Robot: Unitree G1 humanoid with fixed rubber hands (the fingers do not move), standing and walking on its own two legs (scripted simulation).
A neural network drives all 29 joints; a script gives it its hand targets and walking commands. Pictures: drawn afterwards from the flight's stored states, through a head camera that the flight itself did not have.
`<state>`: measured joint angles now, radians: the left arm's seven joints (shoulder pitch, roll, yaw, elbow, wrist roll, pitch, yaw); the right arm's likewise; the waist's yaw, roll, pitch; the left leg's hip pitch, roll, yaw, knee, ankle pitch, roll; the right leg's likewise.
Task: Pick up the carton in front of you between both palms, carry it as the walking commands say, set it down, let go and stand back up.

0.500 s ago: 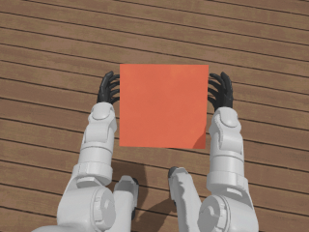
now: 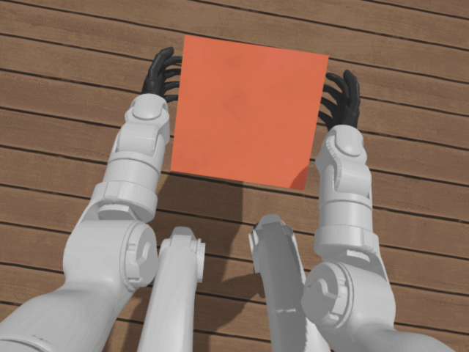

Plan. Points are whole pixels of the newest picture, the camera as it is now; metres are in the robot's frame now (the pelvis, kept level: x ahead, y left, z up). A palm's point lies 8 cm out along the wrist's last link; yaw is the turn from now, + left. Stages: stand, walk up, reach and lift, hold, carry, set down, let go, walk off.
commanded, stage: set down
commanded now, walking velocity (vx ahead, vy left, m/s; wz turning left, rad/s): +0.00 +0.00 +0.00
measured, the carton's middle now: (246, 118) +0.48 -0.07 -0.20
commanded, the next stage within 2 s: none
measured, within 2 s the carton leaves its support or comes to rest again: rests again in 1.38 s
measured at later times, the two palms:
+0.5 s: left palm (179, 104) +0.54 +0.06 -0.26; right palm (314, 142) +0.44 -0.21 -0.24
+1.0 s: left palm (186, 103) +0.56 +0.05 -0.29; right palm (314, 140) +0.44 -0.22 -0.28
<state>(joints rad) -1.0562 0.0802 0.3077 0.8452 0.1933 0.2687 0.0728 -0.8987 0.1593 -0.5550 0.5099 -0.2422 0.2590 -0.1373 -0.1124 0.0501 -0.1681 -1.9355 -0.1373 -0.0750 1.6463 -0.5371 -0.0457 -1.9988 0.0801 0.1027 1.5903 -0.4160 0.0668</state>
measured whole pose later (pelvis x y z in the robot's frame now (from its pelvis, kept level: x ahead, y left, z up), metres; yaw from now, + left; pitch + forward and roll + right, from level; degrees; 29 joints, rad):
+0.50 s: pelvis -0.02 +0.02 -0.10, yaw -1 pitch +48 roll -3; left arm -1.46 0.24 0.08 1.12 0.09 0.24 0.13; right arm -1.13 0.10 -0.65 0.59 -0.18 0.23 -0.11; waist -0.17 0.05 0.08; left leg -2.26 -0.19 -0.07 2.00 -0.57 -0.04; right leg -2.28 0.08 0.09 1.90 -0.46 0.13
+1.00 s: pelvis -0.01 +0.02 -0.13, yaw -3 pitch +44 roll -5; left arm -1.54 0.25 0.09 1.23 0.14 0.19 0.07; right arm -1.19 0.03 -0.68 0.73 -0.16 0.19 -0.08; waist -0.18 0.02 0.16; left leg -2.28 -0.17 -0.06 2.13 -0.62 -0.02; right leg -2.30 0.08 0.06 2.01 -0.50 0.13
